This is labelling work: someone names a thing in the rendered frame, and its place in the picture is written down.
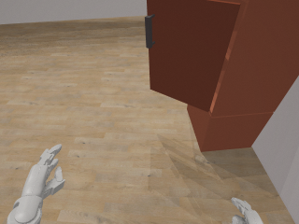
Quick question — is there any handle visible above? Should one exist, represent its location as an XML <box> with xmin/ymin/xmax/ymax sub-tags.
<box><xmin>145</xmin><ymin>14</ymin><xmax>155</xmax><ymax>49</ymax></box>

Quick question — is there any left robot hand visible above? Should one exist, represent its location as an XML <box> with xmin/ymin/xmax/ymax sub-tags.
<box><xmin>21</xmin><ymin>144</ymin><xmax>65</xmax><ymax>200</ymax></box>

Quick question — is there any left robot forearm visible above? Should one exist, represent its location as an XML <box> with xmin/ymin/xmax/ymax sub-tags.
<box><xmin>7</xmin><ymin>195</ymin><xmax>43</xmax><ymax>224</ymax></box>

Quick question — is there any cupboard door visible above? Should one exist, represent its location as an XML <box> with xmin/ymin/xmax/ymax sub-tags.
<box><xmin>147</xmin><ymin>0</ymin><xmax>241</xmax><ymax>112</ymax></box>

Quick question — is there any right robot hand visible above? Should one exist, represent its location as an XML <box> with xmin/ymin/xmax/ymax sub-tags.
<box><xmin>230</xmin><ymin>197</ymin><xmax>263</xmax><ymax>224</ymax></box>

